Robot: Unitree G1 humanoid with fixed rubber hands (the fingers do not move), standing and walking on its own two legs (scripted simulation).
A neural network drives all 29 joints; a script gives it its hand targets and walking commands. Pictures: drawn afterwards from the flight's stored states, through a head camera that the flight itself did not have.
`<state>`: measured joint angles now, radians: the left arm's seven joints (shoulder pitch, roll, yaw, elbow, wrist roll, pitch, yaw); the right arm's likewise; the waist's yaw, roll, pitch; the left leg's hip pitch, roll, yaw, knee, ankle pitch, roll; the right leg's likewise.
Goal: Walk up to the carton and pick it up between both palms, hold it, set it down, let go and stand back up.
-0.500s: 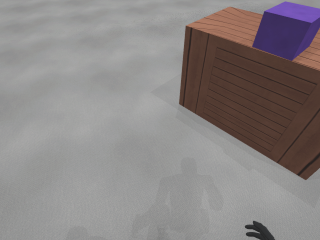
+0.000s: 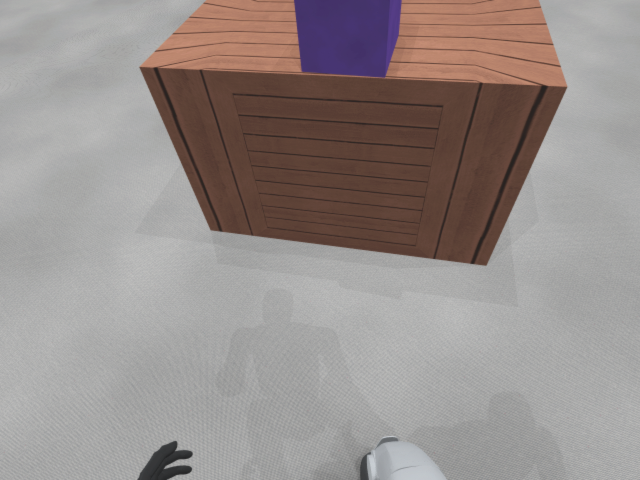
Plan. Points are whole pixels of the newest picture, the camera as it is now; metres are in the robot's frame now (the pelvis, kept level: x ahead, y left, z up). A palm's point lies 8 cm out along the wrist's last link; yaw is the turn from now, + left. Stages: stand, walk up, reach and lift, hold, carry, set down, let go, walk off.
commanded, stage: walk up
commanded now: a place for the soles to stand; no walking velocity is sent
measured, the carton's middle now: (352, 16) +1.15 -0.22 +0.05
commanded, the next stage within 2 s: none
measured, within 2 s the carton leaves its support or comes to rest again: neither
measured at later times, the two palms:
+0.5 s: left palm (129, 438) +0.24 +0.26 -0.08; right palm (498, 370) +0.25 -0.26 -0.11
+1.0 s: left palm (164, 237) +0.60 +0.25 -0.09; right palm (438, 369) +0.27 -0.18 -0.12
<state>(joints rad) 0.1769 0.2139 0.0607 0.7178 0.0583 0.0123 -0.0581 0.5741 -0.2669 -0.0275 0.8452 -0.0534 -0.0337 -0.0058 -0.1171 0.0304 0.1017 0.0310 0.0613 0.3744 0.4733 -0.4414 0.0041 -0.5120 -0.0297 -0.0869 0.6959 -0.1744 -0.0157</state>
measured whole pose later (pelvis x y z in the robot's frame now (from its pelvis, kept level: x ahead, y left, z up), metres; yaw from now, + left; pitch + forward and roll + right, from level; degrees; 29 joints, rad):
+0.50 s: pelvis +0.20 +0.00 +0.01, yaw -13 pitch -2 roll +0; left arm 0.47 0.19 0.06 0.80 0.03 -0.06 0.01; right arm 0.27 -0.29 -0.05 0.71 -0.04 0.01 0.06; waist 0.07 0.09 0.03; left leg -0.61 0.13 -0.02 0.83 -0.10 -0.02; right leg -0.12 0.08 0.11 0.46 -0.30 -0.06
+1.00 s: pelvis +0.39 +0.06 +0.00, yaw -24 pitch -4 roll +1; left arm 0.28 0.26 0.06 0.68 0.04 -0.01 0.00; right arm 0.42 -0.29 -0.04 0.80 -0.04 -0.02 0.02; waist -0.07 0.00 0.11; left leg -0.13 0.01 0.22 0.55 -0.35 0.06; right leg -0.52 -0.05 -0.02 0.84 -0.27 0.01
